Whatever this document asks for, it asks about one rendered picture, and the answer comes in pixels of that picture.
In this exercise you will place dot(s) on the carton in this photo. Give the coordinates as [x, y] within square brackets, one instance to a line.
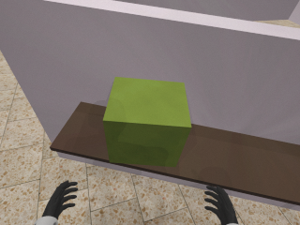
[146, 122]

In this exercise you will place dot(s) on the robot right hand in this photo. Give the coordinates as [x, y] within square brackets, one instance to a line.
[224, 211]

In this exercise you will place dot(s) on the table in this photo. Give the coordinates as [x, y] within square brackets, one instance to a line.
[211, 156]

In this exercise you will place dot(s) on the robot left hand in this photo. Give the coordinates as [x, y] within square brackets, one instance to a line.
[55, 205]

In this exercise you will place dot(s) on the left robot forearm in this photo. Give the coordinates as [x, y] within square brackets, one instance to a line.
[47, 220]

